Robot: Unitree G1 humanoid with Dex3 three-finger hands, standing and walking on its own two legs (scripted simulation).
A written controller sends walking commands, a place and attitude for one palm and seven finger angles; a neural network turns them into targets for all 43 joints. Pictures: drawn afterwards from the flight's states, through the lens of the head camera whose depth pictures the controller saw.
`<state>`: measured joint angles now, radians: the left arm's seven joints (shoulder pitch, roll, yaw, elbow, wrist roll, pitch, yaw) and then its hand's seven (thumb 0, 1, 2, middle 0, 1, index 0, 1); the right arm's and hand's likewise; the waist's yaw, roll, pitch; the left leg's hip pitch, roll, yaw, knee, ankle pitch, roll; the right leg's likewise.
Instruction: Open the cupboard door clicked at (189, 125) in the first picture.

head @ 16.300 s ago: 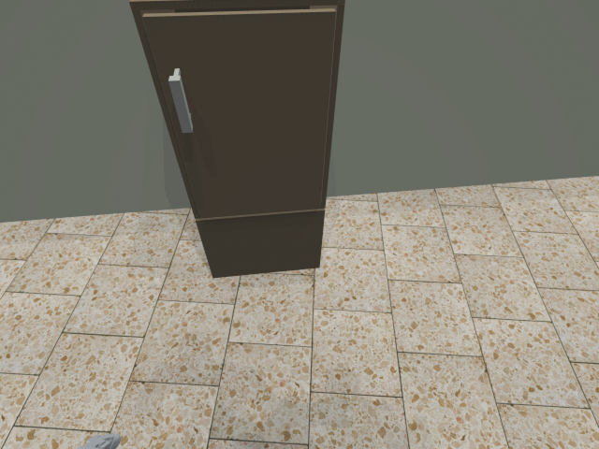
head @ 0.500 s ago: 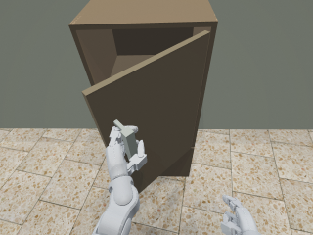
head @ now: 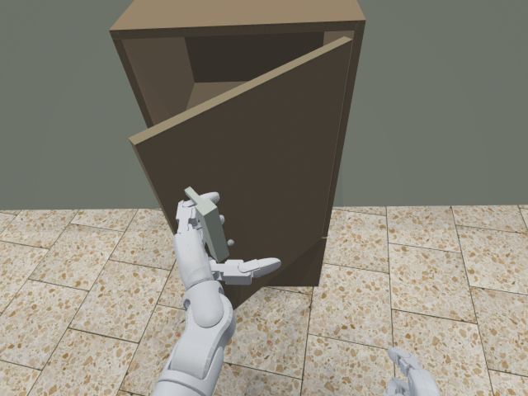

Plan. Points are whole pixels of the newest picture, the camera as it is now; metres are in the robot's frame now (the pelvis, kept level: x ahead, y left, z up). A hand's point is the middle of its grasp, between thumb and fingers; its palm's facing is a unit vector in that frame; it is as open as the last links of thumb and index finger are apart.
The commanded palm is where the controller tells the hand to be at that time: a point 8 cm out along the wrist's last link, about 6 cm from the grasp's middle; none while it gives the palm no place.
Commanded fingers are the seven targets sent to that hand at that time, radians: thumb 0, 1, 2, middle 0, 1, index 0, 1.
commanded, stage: open thumb and fingers to let go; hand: left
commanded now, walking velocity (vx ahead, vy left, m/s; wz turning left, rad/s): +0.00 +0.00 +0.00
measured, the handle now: (206, 224) +0.36 +0.11 +0.07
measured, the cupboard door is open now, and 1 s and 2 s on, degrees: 42 44 44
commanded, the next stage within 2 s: slide the hand sideways off the handle in 0.22 s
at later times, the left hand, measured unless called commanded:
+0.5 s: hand (222, 260) +0.30 +0.07 +0.07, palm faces -0.11 -0.99 -0.04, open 15.8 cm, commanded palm +0.29 +0.11 +0.07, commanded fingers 0.00 -0.50 0.30 -0.15 -0.30 -0.15 -0.30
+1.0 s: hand (208, 282) +0.26 +0.09 +0.07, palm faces -0.07 -1.00 +0.02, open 16.2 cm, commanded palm +0.24 +0.15 +0.07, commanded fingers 0.00 -0.50 0.30 -0.15 -0.30 -0.15 -0.30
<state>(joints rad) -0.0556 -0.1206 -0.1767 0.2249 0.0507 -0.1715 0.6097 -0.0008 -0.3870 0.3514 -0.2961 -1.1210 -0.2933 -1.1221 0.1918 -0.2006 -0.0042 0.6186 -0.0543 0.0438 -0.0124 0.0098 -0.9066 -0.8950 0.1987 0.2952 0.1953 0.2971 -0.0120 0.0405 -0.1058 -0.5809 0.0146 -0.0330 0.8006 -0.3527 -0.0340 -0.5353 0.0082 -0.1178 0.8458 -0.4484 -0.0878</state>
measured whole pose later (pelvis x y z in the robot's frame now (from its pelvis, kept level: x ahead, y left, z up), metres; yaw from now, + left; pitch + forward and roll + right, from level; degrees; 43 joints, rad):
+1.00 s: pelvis +0.00 +0.06 +0.00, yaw -3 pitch +6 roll +0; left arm 0.19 0.00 -0.29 -0.02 0.02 -0.22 0.22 -0.01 -0.50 0.30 -0.17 -0.32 -0.17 -0.31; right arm 0.24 -0.20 0.03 0.47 -0.01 0.02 0.02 0.01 -0.91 -0.89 0.20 0.30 0.20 0.30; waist 0.00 0.03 -0.08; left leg -0.57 0.00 0.03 0.86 -0.40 0.03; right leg -0.52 -0.01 -0.05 0.86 -0.44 -0.02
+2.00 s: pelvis +0.01 +0.04 +0.00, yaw -1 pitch +6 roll -1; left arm 0.55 0.18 0.02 -0.36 -0.21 -0.19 -0.10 -0.01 -0.50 0.30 -0.15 -0.30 -0.15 -0.30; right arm 0.27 -0.23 0.04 0.46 0.04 -0.12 -0.05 0.01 -0.90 -0.89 0.20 0.30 0.20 0.30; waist 0.02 0.06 -0.11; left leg -0.54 0.01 -0.01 0.86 -0.41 0.00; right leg -0.48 0.01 -0.09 0.84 -0.46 -0.04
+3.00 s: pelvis +0.03 +0.06 +0.04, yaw -2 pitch -4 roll +0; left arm 0.47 0.32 0.32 -0.39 -0.06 -0.07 0.12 0.01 0.83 0.87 -0.21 -0.30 -0.20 -0.30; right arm 0.18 -0.23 0.03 0.63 0.00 -0.09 -0.07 0.01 -0.90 -0.89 0.20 0.30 0.20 0.30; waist 0.07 0.06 0.02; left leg -0.12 -0.02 0.03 0.41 -0.23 0.03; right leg -0.05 -0.01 -0.05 0.37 -0.26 0.00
